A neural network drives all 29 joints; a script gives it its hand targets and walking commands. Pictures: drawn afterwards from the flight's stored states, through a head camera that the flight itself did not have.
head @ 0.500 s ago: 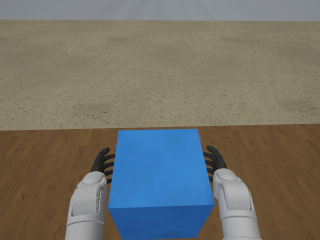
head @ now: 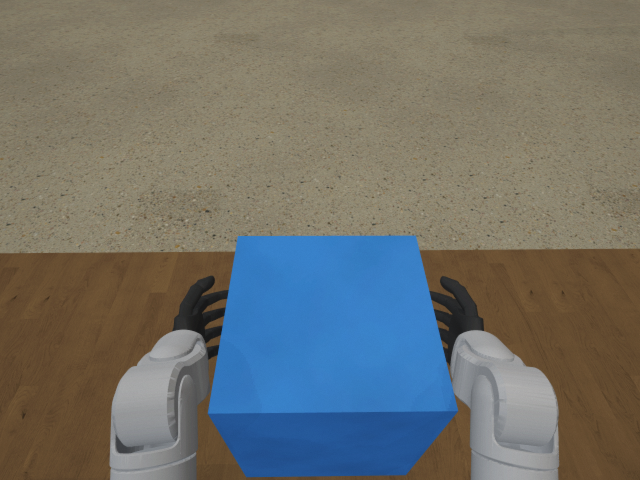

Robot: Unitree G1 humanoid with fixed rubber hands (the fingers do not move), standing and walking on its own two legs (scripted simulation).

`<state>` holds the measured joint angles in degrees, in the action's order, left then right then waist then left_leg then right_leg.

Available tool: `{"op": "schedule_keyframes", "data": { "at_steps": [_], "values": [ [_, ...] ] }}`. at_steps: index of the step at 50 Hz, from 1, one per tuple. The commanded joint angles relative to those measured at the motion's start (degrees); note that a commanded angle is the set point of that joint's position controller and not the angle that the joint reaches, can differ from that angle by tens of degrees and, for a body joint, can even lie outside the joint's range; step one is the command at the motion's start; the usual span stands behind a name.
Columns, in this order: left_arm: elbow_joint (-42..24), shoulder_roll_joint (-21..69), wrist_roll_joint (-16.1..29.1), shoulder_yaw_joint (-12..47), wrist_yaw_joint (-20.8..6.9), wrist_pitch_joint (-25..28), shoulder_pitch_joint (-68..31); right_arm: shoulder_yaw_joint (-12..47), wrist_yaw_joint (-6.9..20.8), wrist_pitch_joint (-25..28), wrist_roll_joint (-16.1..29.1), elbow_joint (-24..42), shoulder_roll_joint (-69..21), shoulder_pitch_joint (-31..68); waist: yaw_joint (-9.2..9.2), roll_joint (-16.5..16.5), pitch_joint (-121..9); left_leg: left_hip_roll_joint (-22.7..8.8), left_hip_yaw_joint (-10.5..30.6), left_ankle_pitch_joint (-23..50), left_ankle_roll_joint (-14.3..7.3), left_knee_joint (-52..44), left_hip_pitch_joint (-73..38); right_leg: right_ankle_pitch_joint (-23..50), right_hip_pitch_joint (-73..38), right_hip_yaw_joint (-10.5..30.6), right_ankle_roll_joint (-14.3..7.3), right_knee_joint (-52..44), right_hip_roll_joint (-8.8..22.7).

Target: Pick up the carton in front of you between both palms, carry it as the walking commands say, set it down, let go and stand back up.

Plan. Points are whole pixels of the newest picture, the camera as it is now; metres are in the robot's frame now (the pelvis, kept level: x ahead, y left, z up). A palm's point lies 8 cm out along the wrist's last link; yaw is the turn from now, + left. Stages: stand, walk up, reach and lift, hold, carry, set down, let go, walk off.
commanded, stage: carry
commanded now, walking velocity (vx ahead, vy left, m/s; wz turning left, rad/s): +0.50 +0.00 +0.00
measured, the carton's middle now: (326, 362) +0.28 -0.01 +0.02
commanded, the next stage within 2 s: none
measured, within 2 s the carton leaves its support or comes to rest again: neither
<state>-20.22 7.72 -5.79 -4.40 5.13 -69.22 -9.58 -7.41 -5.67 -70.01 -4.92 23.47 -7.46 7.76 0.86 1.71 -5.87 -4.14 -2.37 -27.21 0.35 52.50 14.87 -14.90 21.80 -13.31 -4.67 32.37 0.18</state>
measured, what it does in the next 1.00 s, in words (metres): walks ahead: left foot, then right foot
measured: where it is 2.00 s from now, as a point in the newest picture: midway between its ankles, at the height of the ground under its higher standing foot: (299, 250)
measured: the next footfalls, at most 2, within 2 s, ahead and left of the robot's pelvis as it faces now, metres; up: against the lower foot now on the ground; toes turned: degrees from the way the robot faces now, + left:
left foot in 0.34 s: +0.39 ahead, +0.12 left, +0.00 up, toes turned +11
right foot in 0.84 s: +0.72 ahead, -0.08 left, +0.00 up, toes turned -14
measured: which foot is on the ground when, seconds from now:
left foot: up 0.00-0.32, down 0.34-0.86, up 0.88-1.00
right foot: down 0.00-0.36, up 0.38-0.82, down 0.84-1.00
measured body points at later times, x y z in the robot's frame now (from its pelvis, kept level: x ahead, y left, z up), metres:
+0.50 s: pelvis +0.31 +0.05 +0.01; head +0.34 +0.06 +0.46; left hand +0.59 +0.18 +0.05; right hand +0.56 -0.12 +0.06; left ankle +0.35 +0.11 -0.73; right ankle +0.21 -0.08 -0.63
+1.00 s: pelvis +0.64 -0.01 +0.01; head +0.67 -0.02 +0.46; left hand +0.93 +0.15 +0.08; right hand +0.94 -0.16 +0.08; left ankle +0.55 +0.12 -0.62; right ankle +0.68 -0.07 -0.73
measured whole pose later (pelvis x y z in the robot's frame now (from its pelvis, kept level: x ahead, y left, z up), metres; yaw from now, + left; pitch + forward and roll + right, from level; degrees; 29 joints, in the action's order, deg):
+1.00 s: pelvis +0.64 -0.01 +0.01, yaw +0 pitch +4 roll +0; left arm -19.8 7.9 -5.7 -6.7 5.1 -69.7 -11.0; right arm -7.4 -4.7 -70.3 -6.5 21.1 -7.9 11.0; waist -2.2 1.0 -1.6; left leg -4.3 -2.8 -19.9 -1.9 70.5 27.3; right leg -11.3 20.3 -14.6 -5.3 27.3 1.9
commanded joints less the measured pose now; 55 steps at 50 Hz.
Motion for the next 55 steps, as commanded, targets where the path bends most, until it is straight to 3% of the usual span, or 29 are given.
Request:
{"op": "schedule_keyframes", "data": {
  "at_steps": [1,2,3,5,10,13,15,16,17,18,19,20,22,24,26,32,37,39,41,42,43,44,45,47,49,52,55],
  "values": [
    [-5.1,48.2,21.1,37.2,-12.2,-1.5,-25.9,42.4,15.5,-1.7,24.9,2.3,-46.6,30.8,-2.21,-4.4,-13.3,-2.4,1.6,2.1,-2.4,18.4,30.3,10.5,-33.4,36.4,-9.3,-17.9,23.9],
    [-4.9,48.8,21.5,37.6,-12.3,-1.8,-26.7,41.9,15.6,-1.8,24.5,0.8,-47.7,29.9,-2.11,-2.0,-12.8,-3.5,1.6,5.4,-2.2,14.4,29.5,11.3,-31.4,31.2,-7.0,-19.0,22.3],
    [-4.8,49.6,22.1,38.1,-12.6,-1.9,-27.4,41.5,15.4,-1.7,23.8,-0.5,-48.6,29.0,-2.12,-2.6,-12.2,-3.8,1.0,7.9,-1.7,8.8,27.4,12.4,-29.6,26.0,-4.9,-20.3,20.2],
    [-4.0,50.6,23.2,38.9,-13.6,-2.0,-27.1,41.0,14.9,-1.1,21.8,-2.4,-50.3,26.8,-2.23,-5.9,-11.4,-1.7,-2.1,9.9,-0.7,0.9,25.0,16.6,-29.1,19.8,-3.3,-21.2,17.5],
    [-2.3,50.8,24.1,39.5,-15.7,-1.1,-24.8,40.6,13.6,0.5,18.1,-3.7,-52.4,22.9,-2.16,-10.1,-7.0,1.7,-9.0,17.1,-0.5,-17.5,19.6,24.8,-26.0,8.9,-1.9,-20.7,13.3],
    [-2.2,50.5,23.7,39.4,-16.0,-0.6,-24.3,41.3,13.7,0.8,18.4,-2.3,-52.1,23.9,-2.21,-12.1,-5.1,2.4,-11.5,23.3,-1.6,-22.1,12.4,27.4,-23.1,6.5,-0.6,-19.1,13.3],
    [-2.9,50.2,23.5,39.5,-16.1,-0.4,-24.6,41.6,14.0,1.0,19.0,-1.9,-52.1,24.1,-1.18,-11.3,-7.5,4.4,-14.2,23.6,-2.4,-24.4,1.8,34.8,-20.7,2.2,1.1,-10.1,12.4],
    [-3.3,49.9,23.3,39.6,-16.0,-0.5,-24.4,41.4,14.2,1.1,19.2,-2.4,-51.9,23.3,-0.41,-9.2,-10.7,6.6,-16.3,19.7,-2.6,-24.9,-8.2,35.4,-17.1,-0.1,2.3,-1.4,10.2],
    [-3.2,49.1,23.0,39.6,-16.0,-0.4,-24.2,41.3,14.4,1.2,19.3,-2.6,-51.8,23.1,0.75,-5.7,-14.1,1.2,-9.6,15.7,-2.8,-25.4,-19.8,25.0,-8.7,0.7,3.5,9.3,8.8],
    [-4.0,49.4,23.1,40.0,-15.9,-0.7,-25.1,40.7,14.7,1.5,18.6,-3.9,-50.9,22.3,1.14,8.3,-18.4,-17.0,20.3,-1.0,-9.8,-34.8,-28.6,8.5,5.1,1.6,6.1,28.0,3.2],
    [-3.9,49.5,23.0,40.2,-15.9,-0.5,-25.0,41.5,15.0,1.9,19.5,-4.5,-52.6,22.0,0.46,14.2,-18.0,-22.3,34.8,3.3,-14.1,-42.2,-31.4,-11.4,15.6,8.1,5.5,38.4,-0.9],
    [-3.6,50.8,22.8,40.6,-15.9,0.2,-25.5,42.1,15.2,2.3,20.7,-2.7,-53.9,23.5,0.28,9.7,-17.2,-21.7,29.0,11.2,-13.7,-40.6,-29.7,-10.3,17.8,12.6,3.9,43.4,3.3],
    [-3.6,54.1,22.8,40.9,-15.9,1.7,-25.3,43.3,15.5,3.4,21.8,-1.1,-56.9,25.7,0.23,0.5,-15.8,-17.9,17.1,21.9,-10.1,-39.1,-22.2,-4.7,16.4,13.7,2.7,40.1,7.5],
    [-3.4,56.0,22.3,41.1,-15.4,2.9,-23.2,44.5,15.8,4.2,22.8,0.3,-58.1,26.0,-0.17,1.9,-15.9,-15.1,8.9,24.4,-7.5,-40.2,-18.5,-0.6,13.2,12.3,3.2,33.3,8.0],
    [-2.7,56.6,21.1,41.1,-14.7,3.9,-19.8,44.8,16.4,4.6,23.3,0.7,-57.6,23.8,-0.16,3.8,-15.6,-13.8,4.6,26.1,-7.3,-40.9,-18.7,0.7,13.4,9.9,3.9,27.9,7.0],
    [-5.9,53.9,20.1,42.1,-13.3,4.5,-18.5,44.4,17.2,4.6,23.2,2.5,-52.7,20.8,-0.04,6.3,-9.1,-10.5,-3.7,34.2,-7.1,-41.4,-21.1,8.8,17.1,4.4,4.9,9.5,5.4],
    [-8.9,48.5,21.9,41.7,-13.4,1.4,-20.6,42.3,15.7,2.3,21.4,3.8,-47.2,19.9,0.33,6.9,-3.5,-9.7,-7.3,38.7,-6.7,-40.8,-20.3,14.2,11.7,0.1,3.2,-1.2,3.2],
    [-8.3,46.6,22.2,40.8,-13.7,0.0,-20.7,41.6,15.2,1.1,20.7,3.6,-45.6,20.2,-0.03,7.4,-4.1,-9.6,-8.9,46.6,-5.8,-36.0,-21.2,13.5,6.0,-1.0,2.1,-2.9,2.1],
    [-6.8,45.6,22.1,39.6,-13.9,-1.0,-20.4,41.4,15.0,-0.1,20.6,3.7,-44.4,21.7,-1.55,5.5,-9.0,-6.5,-13.0,52.0,-3.3,-20.5,-17.0,8.3,-10.0,-4.8,1.8,-6.1,-2.5],
    [-6.5,45.1,22.2,39.1,-14.1,-1.4,-20.9,41.3,14.9,-0.5,20.7,3.6,-43.6,23.3,-2.97,1.9,-12.8,-5.5,-11.7,39.9,-1.8,-9.2,-7.6,4.4,-22.3,2.8,1.5,-6.5,3.3],
    [-5.0,43.8,21.7,38.1,-14.3,-1.4,-22.6,41.8,14.7,-1.3,21.1,4.9,-44.2,25.1,-2.91,-13.0,-18.3,0.9,-9.5,23.0,1.2,10.1,10.9,-7.2,-36.2,32.1,-7.3,-12.2,21.0],
    [-3.8,45.7,22.5,38.3,-14.3,-1.3,-21.8,41.9,14.8,-1.5,21.2,4.6,-43.7,26.8,-3.47,-19.3,-18.0,5.8,-3.9,0.0,1.0,20.6,20.8,0.4,-37.4,44.9,-10.5,-20.1,24.7],
    [-5.2,46.8,23.4,38.7,-14.5,-1.3,-24.4,42.4,14.8,-1.2,21.5,3.1,-45.8,28.3,-2.77,-14.8,-17.0,2.0,1.0,0.3,-1.0,26.3,23.5,8.1,-36.2,37.5,-9.7,-18.3,24.2],
    [-5.5,50.0,24.5,40.0,-14.6,-0.6,-28.2,42.8,14.8,-0.1,21.8,2.1,-49.1,30.7,-3.07,-4.2,-16.3,-1.4,2.9,5.3,-3.0,24.7,24.3,18.4,-29.5,25.9,-6.5,-13.8,19.8],
    [-5.3,51.0,25.3,41.0,-14.7,0.2,-31.8,43.2,14.4,0.9,21.5,0.8,-50.4,32.2,-2.57,-5.1,-16.6,-2.3,2.0,9.8,-3.0,18.8,21.2,13.6,-24.2,19.3,-3.8,-15.6,17.6],
    [-3.2,48.8,26.0,41.4,-14.9,1.0,-35.3,43.6,13.3,2.0,20.7,-1.4,-49.0,35.3,-2.19,-7.9,-14.7,-2.3,-0.2,12.5,-2.1,12.4,23.8,9.2,-22.1,15.4,-4.9,-18.3,16.7],
    [0.0,44.6,26.1,40.4,-14.3,1.6,-41.4,43.2,12.2,2.4,20.7,-4.0,-45.8,41.8,-2.68,-8.1,-12.0,-2.3,-2.1,16.7,-1.2,2.9,26.3,12.1,-22.2,12.0,-5.9,-18.6,15.2]
  ]
}}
